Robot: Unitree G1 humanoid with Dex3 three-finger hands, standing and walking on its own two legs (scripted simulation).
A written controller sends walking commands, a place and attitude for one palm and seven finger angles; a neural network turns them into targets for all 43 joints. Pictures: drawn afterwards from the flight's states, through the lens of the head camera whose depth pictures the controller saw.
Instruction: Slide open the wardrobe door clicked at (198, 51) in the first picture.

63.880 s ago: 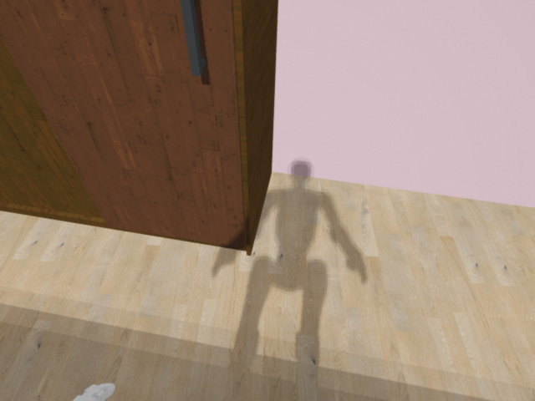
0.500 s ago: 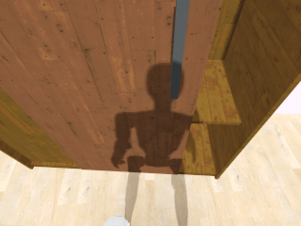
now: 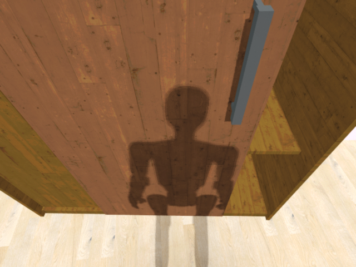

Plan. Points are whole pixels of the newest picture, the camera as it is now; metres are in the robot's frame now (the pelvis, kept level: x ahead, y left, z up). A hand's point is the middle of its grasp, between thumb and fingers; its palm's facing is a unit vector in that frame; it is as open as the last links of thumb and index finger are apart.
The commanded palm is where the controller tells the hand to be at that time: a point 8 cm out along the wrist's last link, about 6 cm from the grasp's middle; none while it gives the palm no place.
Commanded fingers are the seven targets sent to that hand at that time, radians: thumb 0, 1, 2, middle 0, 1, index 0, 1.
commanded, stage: come to a stop and stand still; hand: right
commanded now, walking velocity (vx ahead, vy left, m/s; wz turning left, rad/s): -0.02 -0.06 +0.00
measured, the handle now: (245, 71) +0.44 -0.13 +0.22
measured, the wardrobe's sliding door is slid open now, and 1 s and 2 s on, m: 0.24 0.24 0.24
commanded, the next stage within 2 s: look again from close up in 1.18 s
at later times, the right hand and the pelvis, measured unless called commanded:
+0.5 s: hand out of the picture +0.05 -0.20 -0.17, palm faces +0.02 +0.97 -0.23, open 7.3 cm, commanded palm none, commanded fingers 0.00 -0.90 -0.90 0.20 0.30 0.20 0.30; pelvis +0.00 -0.02 -0.01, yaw +1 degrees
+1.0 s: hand out of the picture -0.03 -0.21 -0.18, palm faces -0.01 +0.98 -0.20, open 7.3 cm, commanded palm none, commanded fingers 0.00 -0.90 -0.90 0.20 0.30 0.20 0.30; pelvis -0.03 -0.04 +0.00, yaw +1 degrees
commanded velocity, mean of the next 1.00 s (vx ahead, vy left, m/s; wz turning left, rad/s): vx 0.00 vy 0.00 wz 0.00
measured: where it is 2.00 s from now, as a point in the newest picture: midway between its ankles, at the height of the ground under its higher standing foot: outside the picture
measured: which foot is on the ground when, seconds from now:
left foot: down 0.00-1.00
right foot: down 0.00-1.00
